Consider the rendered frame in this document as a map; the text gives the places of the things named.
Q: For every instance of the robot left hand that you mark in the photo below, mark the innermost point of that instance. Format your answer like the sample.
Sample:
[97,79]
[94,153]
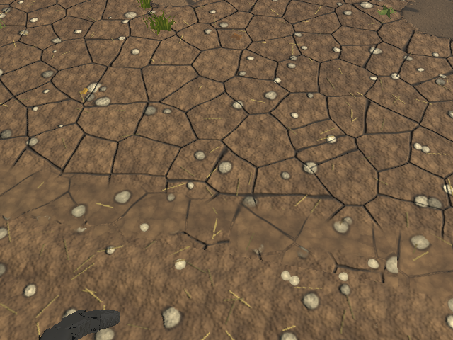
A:
[81,323]

